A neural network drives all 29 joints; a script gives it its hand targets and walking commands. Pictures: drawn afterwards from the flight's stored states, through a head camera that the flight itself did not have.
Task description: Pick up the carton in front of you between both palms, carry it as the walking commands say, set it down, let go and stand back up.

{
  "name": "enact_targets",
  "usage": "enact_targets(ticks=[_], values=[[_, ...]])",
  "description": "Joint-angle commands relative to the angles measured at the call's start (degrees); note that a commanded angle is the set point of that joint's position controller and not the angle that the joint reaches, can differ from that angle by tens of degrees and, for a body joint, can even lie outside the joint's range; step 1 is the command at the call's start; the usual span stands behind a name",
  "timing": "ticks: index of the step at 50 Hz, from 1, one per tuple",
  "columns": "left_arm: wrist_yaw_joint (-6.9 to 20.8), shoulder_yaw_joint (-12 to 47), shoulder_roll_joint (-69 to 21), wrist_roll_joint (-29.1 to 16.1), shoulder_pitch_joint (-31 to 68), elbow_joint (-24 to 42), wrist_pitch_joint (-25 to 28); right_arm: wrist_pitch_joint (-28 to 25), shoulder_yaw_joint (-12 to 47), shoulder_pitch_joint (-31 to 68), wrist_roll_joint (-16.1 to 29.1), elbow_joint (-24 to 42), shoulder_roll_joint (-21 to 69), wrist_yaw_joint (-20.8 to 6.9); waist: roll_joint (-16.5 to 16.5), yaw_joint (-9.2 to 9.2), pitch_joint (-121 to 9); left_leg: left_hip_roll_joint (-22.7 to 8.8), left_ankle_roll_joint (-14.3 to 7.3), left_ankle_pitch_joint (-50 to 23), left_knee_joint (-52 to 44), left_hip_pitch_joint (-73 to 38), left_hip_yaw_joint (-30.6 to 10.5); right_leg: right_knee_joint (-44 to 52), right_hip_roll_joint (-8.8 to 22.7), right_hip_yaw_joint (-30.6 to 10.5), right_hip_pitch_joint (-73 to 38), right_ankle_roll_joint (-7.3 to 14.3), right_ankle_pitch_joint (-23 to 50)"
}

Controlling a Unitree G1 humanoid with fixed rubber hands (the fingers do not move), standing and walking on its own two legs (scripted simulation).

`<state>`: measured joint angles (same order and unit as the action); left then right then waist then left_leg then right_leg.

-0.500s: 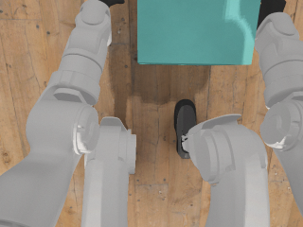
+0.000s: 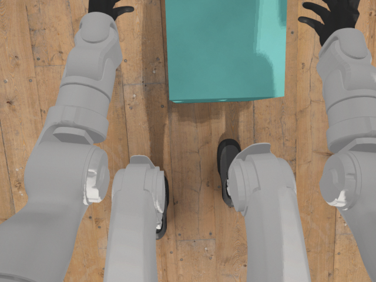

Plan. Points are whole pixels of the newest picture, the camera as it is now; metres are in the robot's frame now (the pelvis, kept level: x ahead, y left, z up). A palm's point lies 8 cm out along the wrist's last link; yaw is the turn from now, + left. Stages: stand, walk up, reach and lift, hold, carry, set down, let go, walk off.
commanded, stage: set down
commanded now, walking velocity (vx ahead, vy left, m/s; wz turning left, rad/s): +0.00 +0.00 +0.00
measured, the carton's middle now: (217, 56) +0.51 -0.11 -0.29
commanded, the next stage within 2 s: let go in 0.78 s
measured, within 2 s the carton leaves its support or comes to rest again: neither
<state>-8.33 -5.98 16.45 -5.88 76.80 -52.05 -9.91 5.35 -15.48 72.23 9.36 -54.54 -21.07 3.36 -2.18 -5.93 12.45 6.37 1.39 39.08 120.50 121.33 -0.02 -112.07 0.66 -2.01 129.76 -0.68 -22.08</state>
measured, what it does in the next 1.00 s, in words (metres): rises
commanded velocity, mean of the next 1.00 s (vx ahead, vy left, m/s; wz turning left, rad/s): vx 0.00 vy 0.00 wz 0.00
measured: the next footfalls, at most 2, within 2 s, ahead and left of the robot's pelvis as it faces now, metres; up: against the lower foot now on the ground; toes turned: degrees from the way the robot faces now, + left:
none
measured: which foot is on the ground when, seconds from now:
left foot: down 0.00-1.00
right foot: down 0.00-1.00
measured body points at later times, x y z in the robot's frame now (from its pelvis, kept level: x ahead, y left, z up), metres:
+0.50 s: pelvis +0.03 -0.01 +0.12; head +0.34 -0.04 +0.44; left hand +0.58 +0.10 +0.01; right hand +0.51 -0.30 +0.01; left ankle +0.08 +0.11 -0.38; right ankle +0.16 -0.13 -0.38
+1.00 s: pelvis +0.06 -0.02 +0.25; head +0.34 -0.06 +0.61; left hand +0.54 +0.12 +0.14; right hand +0.48 -0.29 +0.13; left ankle +0.08 +0.11 -0.38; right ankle +0.15 -0.13 -0.38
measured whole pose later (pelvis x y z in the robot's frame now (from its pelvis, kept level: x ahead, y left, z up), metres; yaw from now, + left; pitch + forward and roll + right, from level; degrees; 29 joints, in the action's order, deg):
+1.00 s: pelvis +0.06 -0.02 +0.25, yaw -1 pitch +42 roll +3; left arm -2.8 -14.2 9.3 5.0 47.2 -41.5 -8.2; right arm 7.1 -17.6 43.5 -4.6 -39.9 -12.8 -3.4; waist -1.4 -3.9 -5.5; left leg 3.6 2.0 24.7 62.1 79.7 -2.6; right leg -58.3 -0.2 -1.5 87.1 1.2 -13.4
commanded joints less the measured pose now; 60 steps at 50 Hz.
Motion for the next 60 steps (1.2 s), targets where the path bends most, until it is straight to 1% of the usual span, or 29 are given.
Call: enact_targets(ticks=[1,5,8,15,20,25,30,36,40,43,45,47,50,53,55,60], values=[[0.56,-3.03,4.98,1.04,12.92,3.11,0.75,-0.1,-1.28,11.67,-1.72,5.76,-5.95,-0.26,2.03,-1.42,-64.76,0.06,-0.23,-6.89,-18.81,-12.37,4.07,7.34,-1.32,5.16,-50.97,-0.93,10.68],[1.37,-4.09,4.28,1.83,11.15,1.32,1.44,-0.2,-2.32,9.98,-3.65,5.82,-4.8,-0.58,2.76,-1.37,-64.88,0.22,-0.22,-7.67,-21.99,-12.45,3.63,10.49,-1.75,5.28,-51.15,-1.24,11.19],[1.74,-4.22,4.01,2.26,10.1,2.29,1.57,-0.01,-3.31,8.1,-4.74,6.81,-4.6,-0.65,2.29,-1.76,-67.55,0.4,0.0,-8.65,-24.46,-14.07,3.69,13.06,-2.12,5.31,-53.31,-1.28,12.67],[2.17,-3.62,4.12,2.6,7.77,10.0,0.48,1.44,-4.5,3.73,-5.12,13.14,-4.98,-1.13,-0.44,-2.44,-77.9,0.89,0.83,-13.62,-30.41,-21.84,4.48,19.12,-3.0,5.52,-62.65,-0.93,19.2],[2.84,-4.32,4.47,3.13,5.05,13.65,-0.64,2.95,-3.95,1.13,-4.45,16.94,-4.24,-1.88,-0.73,-1.58,-80.36,0.93,0.98,-15.95,-35.23,-25.6,4.68,23.97,-3.28,5.07,-68.86,-0.93,22.36],[4.14,-5.71,4.11,3.86,1.28,12.75,-0.62,3.46,-3.57,-1.75,-4.88,17.37,-2.49,-2.63,0.46,-0.75,-77.23,0.58,0.73,-16.63,-40.72,-26.84,4.08,29.37,-3.27,4.23,-72.93,-1.07,23.43],[5.6,-6.91,3.4,4.67,-1.81,11.03,0.48,2.81,-4.17,-4.24,-6.59,17.02,-1.05,-3.1,1.22,-0.64,-74.26,0.14,0.77,-18.25,-46.67,-29.48,3.2,35.04,-3.21,3.57,-76.65,-1.0,24.7],[6.85,-7.9,3.02,5.71,-3.89,10.93,1.78,1.83,-5.17,-6.19,-8.36,17.46,-0.11,-3.56,0.85,-0.84,-73.05,-0.31,1.1,-21.33,-54.01,-35.36,2.24,41.91,-3.01,2.92,-82.42,-0.62,27.3],[7.35,-8.76,1.98,6.92,-5.83,9.39,2.54,1.09,-5.56,-8.0,-9.73,15.72,1.33,-4.08,0.24,-0.42,-69.4,-0.78,1.23,-22.23,-58.26,-38.18,1.67,46.15,-2.67,2.54,-83.4,-0.54,26.83],[6.98,-9.37,0.74,8.73,-10.27,10.09,2.71,0.84,-5.33,-11.84,-11.43,15.9,1.54,-4.86,-0.11,0.12,-70.99,-0.78,1.49,-24.45,-61.36,-42.79,1.7,48.91,-2.68,2.55,-87.43,-0.29,28.36],[6.39,-9.47,-0.4,10.03,-14.81,11.71,2.64,0.8,-4.78,-15.82,-12.7,17.02,1.47,-5.56,0.02,0.39,-72.71,-0.68,1.66,-26.19,-63.39,-46.09,1.75,50.55,-2.69,2.49,-91.49,0.01,30.22],[5.57,-9.25,-1.75,11.12,-20.18,14.36,2.51,0.83,-3.83,-20.62,-13.94,18.97,1.3,-6.39,0.58,0.55,-73.73,-0.59,1.8,-27.62,-65.52,-49.41,1.76,52.27,-2.69,2.34,-96.18,0.4,32.01],[4.72,-8.13,-3.37,11.61,-28.74,19.74,2.69,0.8,-1.86,-28.77,-15.04,23.1,1.17,-7.53,2.38,0.31,-72.45,-0.6,1.89,-28.51,-68.83,-52.66,1.7,55.21,-2.57,1.64,-104.43,0.95,34.64],[4.74,-6.92,-3.68,11.25,-34.64,24.09,3.62,0.24,0.25,-34.86,-14.39,26.69,1.32,-8.07,3.74,0.4,-66.47,-0.99,1.64,-27.0,-72.47,-53.96,1.48,58.66,-2.09,0.35,-110.23,1.11,35.1],[5.26,-6.22,-3.56,10.69,-38.49,25.46,4.55,-0.36,1.8,-38.83,-13.31,28.03,1.83,-8.19,4.2,0.78,-61.81,-1.33,1.29,-25.58,-74.65,-54.8,1.3,60.92,-1.62,-0.63,-113.04,1.11,34.86],[6.97,-4.87,-3.48,10.04,-49.88,24.12,7.07,-2.33,5.23,-50.4,-10.67,28.23,4.16,-8.09,4.01,2.47,-53.31,-2.0,0.4,-24.49,-79.02,-58.74,0.84,65.4,-0.64,-2.65,-118.63,0.9,35.84]])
